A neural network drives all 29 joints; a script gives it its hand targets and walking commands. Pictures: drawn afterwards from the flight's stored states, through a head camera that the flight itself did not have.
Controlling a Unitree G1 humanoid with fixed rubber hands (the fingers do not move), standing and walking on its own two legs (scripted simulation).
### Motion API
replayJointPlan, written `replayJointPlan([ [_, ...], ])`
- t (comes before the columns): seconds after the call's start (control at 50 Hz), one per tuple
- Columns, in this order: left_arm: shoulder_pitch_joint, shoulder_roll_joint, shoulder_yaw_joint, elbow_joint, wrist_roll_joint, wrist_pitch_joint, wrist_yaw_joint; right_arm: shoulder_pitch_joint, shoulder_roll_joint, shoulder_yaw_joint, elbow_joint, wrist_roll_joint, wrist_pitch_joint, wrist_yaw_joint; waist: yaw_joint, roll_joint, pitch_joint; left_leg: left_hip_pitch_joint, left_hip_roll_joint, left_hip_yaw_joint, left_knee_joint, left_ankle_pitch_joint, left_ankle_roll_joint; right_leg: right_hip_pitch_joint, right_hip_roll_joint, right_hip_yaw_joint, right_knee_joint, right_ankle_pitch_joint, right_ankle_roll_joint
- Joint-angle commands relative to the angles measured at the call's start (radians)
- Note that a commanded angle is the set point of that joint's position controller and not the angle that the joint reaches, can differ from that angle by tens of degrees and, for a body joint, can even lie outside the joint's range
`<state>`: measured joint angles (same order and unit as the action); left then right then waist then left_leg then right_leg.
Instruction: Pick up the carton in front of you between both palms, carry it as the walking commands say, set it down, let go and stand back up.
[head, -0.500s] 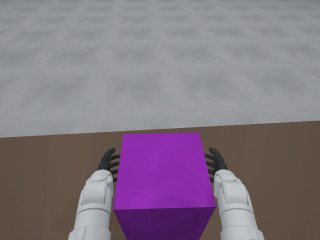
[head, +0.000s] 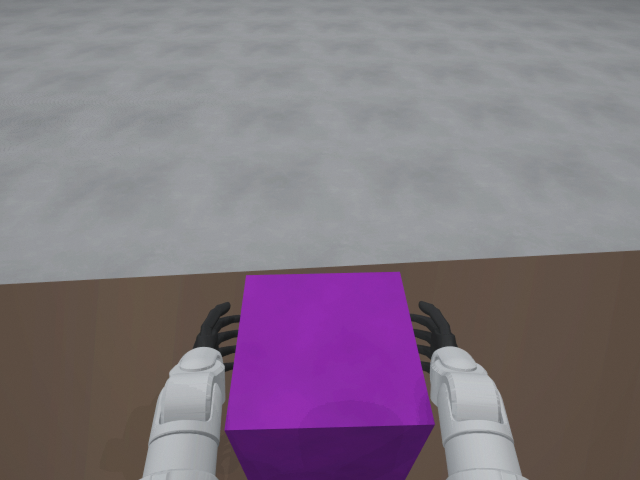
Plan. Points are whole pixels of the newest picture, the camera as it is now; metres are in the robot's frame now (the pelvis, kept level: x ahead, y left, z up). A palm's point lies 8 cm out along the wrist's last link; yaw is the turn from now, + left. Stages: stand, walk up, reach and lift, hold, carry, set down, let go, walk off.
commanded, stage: reach and lift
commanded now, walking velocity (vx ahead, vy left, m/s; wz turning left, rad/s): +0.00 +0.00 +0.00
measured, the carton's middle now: (325, 385) +0.29 +0.00 -0.04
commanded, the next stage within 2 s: hold in 0.20 s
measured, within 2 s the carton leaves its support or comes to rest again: neither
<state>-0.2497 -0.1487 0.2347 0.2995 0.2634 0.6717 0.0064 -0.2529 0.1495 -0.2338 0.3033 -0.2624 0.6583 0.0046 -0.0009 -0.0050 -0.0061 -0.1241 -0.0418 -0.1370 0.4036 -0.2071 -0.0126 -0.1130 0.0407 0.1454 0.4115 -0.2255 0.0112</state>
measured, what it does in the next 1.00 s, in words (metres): stands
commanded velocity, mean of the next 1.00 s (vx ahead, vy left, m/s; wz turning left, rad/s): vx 0.00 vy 0.00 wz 0.00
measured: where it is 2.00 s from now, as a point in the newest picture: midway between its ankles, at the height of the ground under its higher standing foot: outside the picture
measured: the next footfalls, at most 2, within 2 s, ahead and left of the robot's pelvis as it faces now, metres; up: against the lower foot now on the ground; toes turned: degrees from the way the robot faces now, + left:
none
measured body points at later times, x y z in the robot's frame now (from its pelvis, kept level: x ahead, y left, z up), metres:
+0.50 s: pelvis -0.01 +0.00 +0.00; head -0.05 +0.00 +0.45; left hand +0.29 +0.15 +0.04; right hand +0.29 -0.15 +0.04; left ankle +0.01 +0.13 -0.74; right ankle +0.00 -0.13 -0.74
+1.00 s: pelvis -0.01 +0.00 +0.00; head -0.05 +0.00 +0.45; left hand +0.29 +0.15 +0.04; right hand +0.29 -0.15 +0.04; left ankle +0.01 +0.13 -0.74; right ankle +0.00 -0.13 -0.74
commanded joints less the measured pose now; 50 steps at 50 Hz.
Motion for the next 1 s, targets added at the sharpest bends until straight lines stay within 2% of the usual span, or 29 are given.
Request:
replayJointPlan([
  [0.0,-0.504,-0.951,-0.582,-0.062,-0.258,-0.032,-0.245,-0.482,0.961,0.571,-0.043,0.248,-0.020,0.237,0.000,0.004,-0.274,0.110,-0.061,0.065,-0.042,0.242,-0.007,0.058,0.060,-0.067,-0.053,0.254,0.010],
  [0.16,-0.501,-0.941,-0.590,-0.090,-0.264,-0.014,-0.245,-0.479,0.956,0.579,-0.070,0.253,-0.001,0.234,0.002,0.001,-0.259,0.113,-0.062,0.064,-0.048,0.237,-0.007,0.067,0.059,-0.064,-0.060,0.254,0.012],
  [0.28,-0.489,-0.938,-0.666,-0.194,-0.312,0.024,-0.237,-0.462,0.949,0.648,-0.175,0.295,0.039,0.223,-0.004,0.002,-0.304,0.155,-0.060,0.056,-0.060,0.307,-0.012,0.114,0.058,-0.059,-0.072,0.328,0.015],
  [0.4,-0.482,-0.894,-0.585,-0.131,-0.262,0.062,-0.234,-0.463,0.900,0.573,-0.113,0.252,0.074,0.227,-0.001,0.002,-0.156,0.101,-0.055,0.069,-0.092,0.124,-0.005,0.056,0.055,-0.070,-0.102,0.132,0.007],
  [0.52,-0.568,-0.927,-0.597,-0.129,-0.273,0.052,-0.245,-0.553,0.931,0.587,-0.113,0.264,0.063,0.240,-0.001,0.006,-0.202,0.107,-0.052,0.071,-0.076,0.097,-0.002,0.050,0.053,-0.076,-0.089,0.103,0.003],
  [0.66,-0.601,-0.935,-0.595,-0.105,-0.272,0.047,-0.246,-0.581,0.936,0.578,-0.086,0.257,0.058,0.241,-0.003,0.003,-0.213,0.106,-0.049,0.074,-0.071,0.067,-0.002,0.039,0.050,-0.077,-0.083,0.073,0.001],
  [0.98,-0.536,-0.927,-0.596,-0.134,-0.272,0.054,-0.238,-0.522,0.928,0.584,-0.119,0.264,0.064,0.235,0.000,0.004,-0.230,0.136,-0.053,0.070,-0.074,0.179,-0.006,0.076,0.055,-0.074,-0.085,0.186,0.005],
])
